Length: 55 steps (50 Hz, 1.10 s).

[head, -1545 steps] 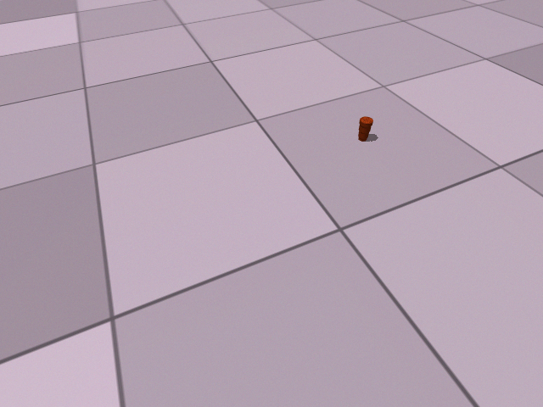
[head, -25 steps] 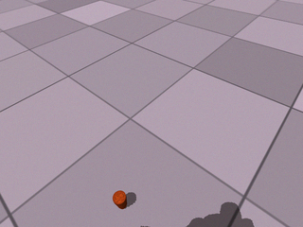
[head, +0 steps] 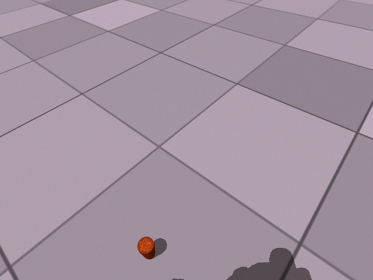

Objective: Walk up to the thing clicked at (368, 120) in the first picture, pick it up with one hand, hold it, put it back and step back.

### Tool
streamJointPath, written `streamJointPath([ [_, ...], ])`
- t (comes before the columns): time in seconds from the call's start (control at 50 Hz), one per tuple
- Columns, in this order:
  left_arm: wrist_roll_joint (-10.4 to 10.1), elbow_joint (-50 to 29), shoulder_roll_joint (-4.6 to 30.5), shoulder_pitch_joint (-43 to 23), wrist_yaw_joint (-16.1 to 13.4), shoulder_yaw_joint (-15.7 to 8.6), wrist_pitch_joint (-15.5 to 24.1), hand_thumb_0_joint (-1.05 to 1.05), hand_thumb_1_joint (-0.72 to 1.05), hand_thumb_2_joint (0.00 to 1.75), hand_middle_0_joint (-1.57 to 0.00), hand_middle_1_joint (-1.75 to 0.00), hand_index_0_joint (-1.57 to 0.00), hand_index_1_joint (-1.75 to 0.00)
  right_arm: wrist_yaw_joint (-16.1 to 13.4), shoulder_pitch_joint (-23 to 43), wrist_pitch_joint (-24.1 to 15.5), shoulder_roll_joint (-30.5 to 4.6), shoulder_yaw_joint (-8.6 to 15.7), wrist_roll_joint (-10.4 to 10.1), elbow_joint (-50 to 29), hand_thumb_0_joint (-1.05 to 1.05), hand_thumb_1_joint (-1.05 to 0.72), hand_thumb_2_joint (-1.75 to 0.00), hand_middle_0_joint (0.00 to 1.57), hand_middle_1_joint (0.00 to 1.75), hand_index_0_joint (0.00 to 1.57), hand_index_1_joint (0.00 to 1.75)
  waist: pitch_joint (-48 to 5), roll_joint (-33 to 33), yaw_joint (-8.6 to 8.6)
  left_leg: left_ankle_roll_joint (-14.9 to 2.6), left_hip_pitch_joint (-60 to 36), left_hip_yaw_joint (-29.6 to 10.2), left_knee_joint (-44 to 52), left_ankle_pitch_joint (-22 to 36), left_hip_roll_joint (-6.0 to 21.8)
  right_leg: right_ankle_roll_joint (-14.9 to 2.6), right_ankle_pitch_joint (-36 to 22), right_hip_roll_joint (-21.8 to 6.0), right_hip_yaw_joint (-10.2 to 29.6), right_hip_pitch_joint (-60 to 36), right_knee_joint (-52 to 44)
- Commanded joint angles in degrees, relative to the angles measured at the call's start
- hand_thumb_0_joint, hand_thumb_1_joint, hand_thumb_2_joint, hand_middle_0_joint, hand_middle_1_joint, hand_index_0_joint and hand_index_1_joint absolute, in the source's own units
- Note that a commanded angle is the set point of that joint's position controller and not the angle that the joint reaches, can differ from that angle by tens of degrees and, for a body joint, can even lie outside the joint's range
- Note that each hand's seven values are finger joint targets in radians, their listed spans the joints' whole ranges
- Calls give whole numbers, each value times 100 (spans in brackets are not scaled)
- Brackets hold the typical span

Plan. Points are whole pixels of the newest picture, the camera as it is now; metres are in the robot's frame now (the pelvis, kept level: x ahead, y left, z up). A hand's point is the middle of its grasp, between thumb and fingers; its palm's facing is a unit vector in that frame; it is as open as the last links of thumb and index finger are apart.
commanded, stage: stand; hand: left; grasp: from the side
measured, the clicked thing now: (147, 249) +0.42 +0.25 -0.71
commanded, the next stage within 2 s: step back in 0.12 s
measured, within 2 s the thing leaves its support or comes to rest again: neither
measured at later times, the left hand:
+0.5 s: hand out of the picture +0.05 +0.27 -0.17, palm faces -0.03 -0.91 -0.41, open 7.4 cm
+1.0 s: hand out of the picture -0.03 +0.29 -0.18, palm faces -0.08 -0.91 -0.40, open 7.4 cm
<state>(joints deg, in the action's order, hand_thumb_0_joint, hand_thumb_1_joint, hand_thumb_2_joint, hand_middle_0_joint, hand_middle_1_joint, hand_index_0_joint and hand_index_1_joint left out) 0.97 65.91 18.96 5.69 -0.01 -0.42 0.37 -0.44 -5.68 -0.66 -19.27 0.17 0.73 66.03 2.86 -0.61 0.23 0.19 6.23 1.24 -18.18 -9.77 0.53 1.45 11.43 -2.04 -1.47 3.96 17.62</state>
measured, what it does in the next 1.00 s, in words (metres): walks backwards: left foot, then right foot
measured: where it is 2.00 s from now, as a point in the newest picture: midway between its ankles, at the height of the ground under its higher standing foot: outside the picture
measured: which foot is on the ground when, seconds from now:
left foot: down 0.00-0.38, up 0.40-0.58, down 0.60-1.00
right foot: down 0.00-0.62, up 0.64-0.96, down 0.98-1.00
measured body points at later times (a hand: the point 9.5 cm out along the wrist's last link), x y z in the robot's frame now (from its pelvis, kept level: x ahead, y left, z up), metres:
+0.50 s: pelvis -0.06 +0.00 -0.02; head +0.00 -0.01 +0.42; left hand +0.05 +0.32 -0.14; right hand +0.05 -0.32 -0.15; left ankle -0.08 +0.12 -0.70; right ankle -0.02 -0.13 -0.75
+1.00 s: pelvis -0.15 +0.02 -0.03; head -0.09 +0.02 +0.41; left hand -0.03 +0.33 -0.15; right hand -0.06 -0.29 -0.15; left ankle -0.11 +0.13 -0.75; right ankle -0.16 -0.10 -0.75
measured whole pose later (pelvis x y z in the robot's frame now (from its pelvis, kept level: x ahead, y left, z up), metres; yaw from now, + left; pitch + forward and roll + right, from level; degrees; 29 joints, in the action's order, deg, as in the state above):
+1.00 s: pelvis -0.15 +0.02 -0.03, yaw -3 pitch -2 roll -2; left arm 1.6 49.2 20.9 7.7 -0.4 -4.4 -1.8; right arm -1.1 -7.0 2.1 -22.2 2.5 0.3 48.6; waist 11.4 -2.3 -0.5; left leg -1.3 21.4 1.7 -43.7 -19.8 2.6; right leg -0.4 20.4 3.3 2.4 15.1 37.9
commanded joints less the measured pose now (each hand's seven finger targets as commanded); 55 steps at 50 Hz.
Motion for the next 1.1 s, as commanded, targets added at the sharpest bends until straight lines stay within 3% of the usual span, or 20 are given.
streamJointPath([
  [0.0,-9,-316,1203,-197,-105,-222,128,0,90,90,-20,-30,-20,-30,-42,230,-87,-1173,221,14,-319,0,-90,-90,20,30,20,30,-355,100,-25,-98,-137,-558,280,829,712,-184,-861,-601,457,103,-255],
  [0.1,-136,-498,1633,-178,-121,-465,81,0,90,90,-20,-30,-20,-30,4,343,24,-1491,352,-25,-457,0,-90,-90,20,30,20,30,244,136,-50,-228,364,-625,-267,1613,590,-229,-1757,-498,539,554,249],
  [0.18,-134,-859,1438,3,-157,-497,7,0,90,90,-20,-30,-20,-30,34,177,120,-1442,445,-94,-755,0,-90,-90,20,30,20,30,-672,-107,-90,-496,196,-615,-606,2200,772,-396,-1639,-330,329,370,1043],
  [0.28,-53,-1162,1374,110,-133,-474,-102,0,90,90,-20,-30,-20,-30,54,316,249,-1552,572,-77,-1160,0,-90,-90,20,30,20,30,-733,-380,-60,-824,719,-800,-892,1329,863,-506,-875,-199,358,671,1669],
  [0.34,0,-1307,1759,194,-116,-603,-95,0,90,90,-20,-30,-20,-30,67,328,324,-1361,564,-92,-1339,0,-90,-90,20,30,20,30,-643,477,53,-477,1092,-388,-2233,-195,40,-1092,-1039,-1022,1338,992,789],
  [0.38,127,-1576,2182,-49,-151,-732,-48,0,90,90,-20,-30,-20,-30,82,190,405,-1203,547,-38,-1443,0,-90,-90,20,30,20,30,-413,1392,147,-209,1493,-465,-4285,-2374,-624,-1971,-1544,-2203,2503,1419,30],
  [0.42,125,-1852,1997,-707,-218,-729,-31,0,90,90,-20,-30,-20,-30,96,-413,434,-1363,608,-147,-1397,0,-90,-90,20,30,20,30,-410,1066,-281,-233,1373,-992,-4930,-2151,-346,-1783,-1690,-1896,1798,1614,393],
  [0.52,121,-2023,1701,-337,-206,-664,-145,0,90,90,-20,-30,-20,-30,64,-618,281,-1297,565,-4,-1403,0,-90,-90,20,30,20,30,-620,1047,-28,-124,1378,-276,-2010,-1613,-162,-1143,-1683,-1253,1185,461,1326],
  [0.56,9,-2086,1660,-228,-159,-644,-255,0,90,90,-20,-30,-20,-30,23,-840,201,-1263,602,135,-1367,0,-90,-90,20,30,20,30,-504,655,-162,-85,729,-152,-542,-13,-174,-845,-1426,-909,876,845,2093],
  [0.58,-48,-2128,1317,43,-144,-582,-293,0,90,90,-20,-30,-20,-30,-1,-605,151,-1637,692,251,-1509,0,-90,-90,20,30,20,30,-479,-342,34,-346,433,-1563,-234,1099,796,-526,-317,-196,565,1511,2818],
  [0.6,-59,-2189,1189,-21,-178,-550,-296,0,90,90,-20,-30,-20,-30,24,-364,137,-2256,798,240,-1635,0,-90,-90,20,30,20,30,-373,-1306,42,-869,48,-2609,-314,2723,1675,-291,2288,816,462,2617,3534],
  [0.62,25,-2201,1362,-397,-267,-617,-285,0,90,90,-20,-30,-20,-30,19,-595,115,-2441,856,173,-1694,0,-90,-90,20,30,20,30,-521,-1340,-406,-1490,491,-3190,-263,2730,2149,-237,2859,853,1220,2395,4369],
  [0.68,-86,-2037,1281,-19,-268,-609,-282,0,90,90,-20,-30,-20,-30,-123,43,97,-1750,656,168,-1779,0,-90,-90,20,30,20,30,-357,-709,102,-1063,35,-1555,-884,3222,1294,-308,1868,857,1396,2921,5165],
  [0.82,5,-2291,1288,-12,-172,-669,-175,0,90,90,-20,-30,-20,-30,-199,-590,101,-1668,700,75,-1989,0,-90,-90,20,30,20,30,-513,-594,-279,-1580,-608,-1555,-1295,3209,1543,-23,1869,580,924,2628,4049],
  [0.88,11,-2241,1199,259,-128,-681,-117,0,90,90,-20,-30,-20,-30,-164,-429,142,-1677,670,45,-2094,0,-90,-90,20,30,20,30,-732,-765,-185,-1285,-386,-1248,-1577,2630,1276,-145,1471,380,492,1887,2508],
  [0.94,85,-1989,1213,788,-137,-719,-43,0,90,90,-20,-30,-20,-30,-119,-198,229,-1573,585,-70,-2164,0,-90,-90,20,30,20,30,-887,-537,70,-830,581,-946,-2148,1607,967,-340,-404,361,361,440,580],
  [0.96,162,-2049,1616,737,-145,-808,1,0,90,90,-20,-30,-20,-30,-99,-215,227,-1400,531,-110,-2226,0,-90,-90,20,30,20,30,-859,223,25,-496,1668,-843,-2552,458,562,-596,-1296,-320,1494,-138,808],
  [0.98,58,-2137,2115,505,-118,-891,-39,0,90,90,-20,-30,-20,-30,-130,-34,249,-1248,508,-143,-2270,0,-90,-90,20,30,20,30,-558,1418,141,-160,1966,-357,-3656,-1556,-451,-1632,-1779,-1514,2874,644,485],
  [1.0,127,-2340,2229,321,-123,-905,-2,0,90,90,-20,-30,-20,-30,-174,12,296,-1397,588,-93,-2185,0,-90,-90,20,30,20,30,-294,1506,215,-60,1769,-750,-4824,-2801,-461,-2184,-2080,-2125,3576,1408,350],
  [1.08,81,-2546,1595,-147,-194,-771,-63,0,90,90,-20,-30,-20,-30,-141,-485,236,-1451,551,-151,-1971,0,-90,-90,20,30,20,30,-124,832,-54,4,1794,-911,-5167,-2078,-637,-1541,-2133,-1104,1728,1372,814],
])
